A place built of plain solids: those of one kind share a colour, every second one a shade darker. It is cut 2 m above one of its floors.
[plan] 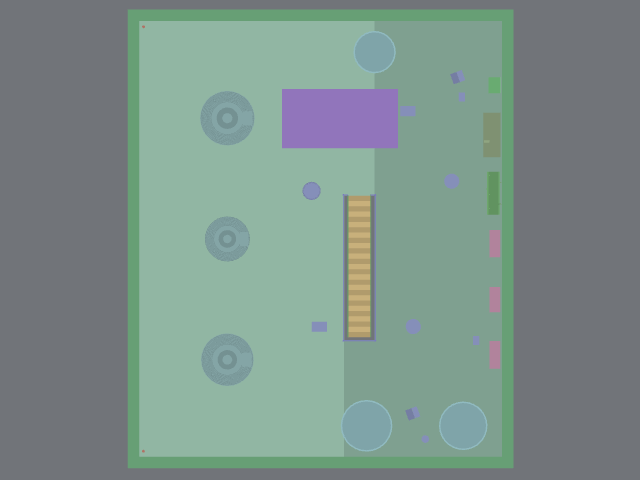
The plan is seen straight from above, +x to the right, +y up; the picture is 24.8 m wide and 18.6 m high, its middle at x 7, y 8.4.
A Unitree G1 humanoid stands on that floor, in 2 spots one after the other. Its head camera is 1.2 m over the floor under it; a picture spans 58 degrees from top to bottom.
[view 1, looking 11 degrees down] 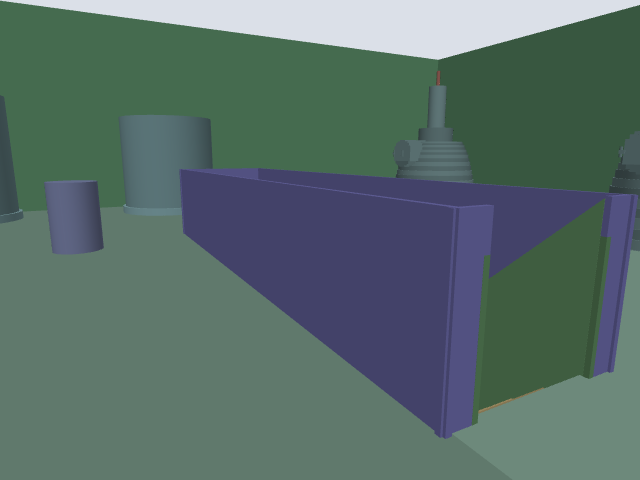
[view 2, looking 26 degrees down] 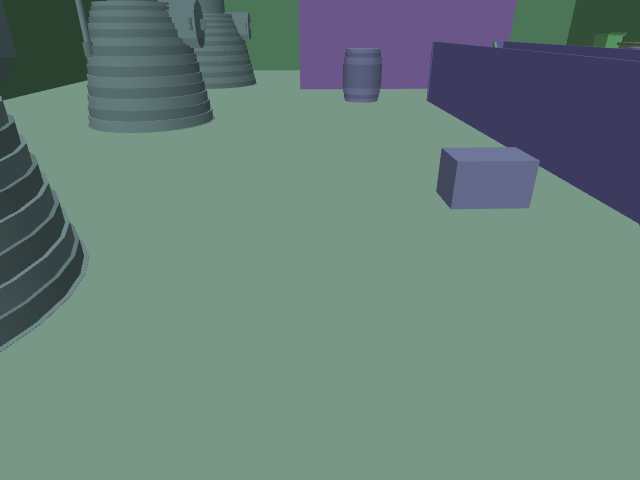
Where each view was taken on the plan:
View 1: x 10.43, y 11.40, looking -118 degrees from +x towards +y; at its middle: well_rail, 2.74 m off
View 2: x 5.61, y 1.90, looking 88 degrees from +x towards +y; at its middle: upper_floor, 2.74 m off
